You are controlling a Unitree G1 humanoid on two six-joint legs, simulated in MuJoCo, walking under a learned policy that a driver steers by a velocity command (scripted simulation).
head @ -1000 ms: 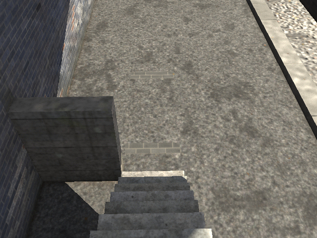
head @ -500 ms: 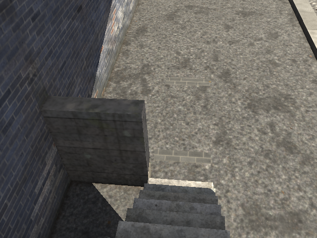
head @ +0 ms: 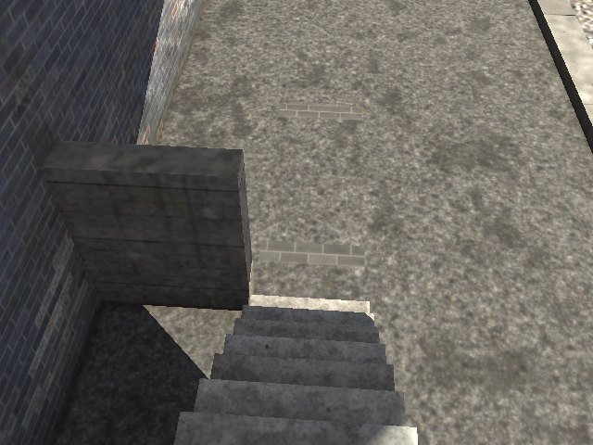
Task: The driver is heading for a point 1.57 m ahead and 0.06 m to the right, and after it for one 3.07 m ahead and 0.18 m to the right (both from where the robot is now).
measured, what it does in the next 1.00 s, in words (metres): goes down: right foot 0.21 m lower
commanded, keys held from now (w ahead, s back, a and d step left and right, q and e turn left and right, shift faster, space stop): no key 0.10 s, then w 0.90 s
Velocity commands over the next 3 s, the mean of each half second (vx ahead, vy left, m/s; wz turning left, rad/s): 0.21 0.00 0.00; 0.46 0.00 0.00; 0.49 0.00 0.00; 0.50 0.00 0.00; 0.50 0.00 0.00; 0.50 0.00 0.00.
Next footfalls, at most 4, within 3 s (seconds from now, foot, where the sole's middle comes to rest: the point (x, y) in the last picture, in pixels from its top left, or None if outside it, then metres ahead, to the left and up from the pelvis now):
0.78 right None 0.26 -0.07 -0.98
1.22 left None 0.50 0.14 -1.20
1.70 right None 0.71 -0.07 -1.41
2.16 left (262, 410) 0.94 0.14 -1.63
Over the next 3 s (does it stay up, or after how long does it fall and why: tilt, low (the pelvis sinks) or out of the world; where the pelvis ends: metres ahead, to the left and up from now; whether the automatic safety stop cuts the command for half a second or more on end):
stays up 1.25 0.01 -1.20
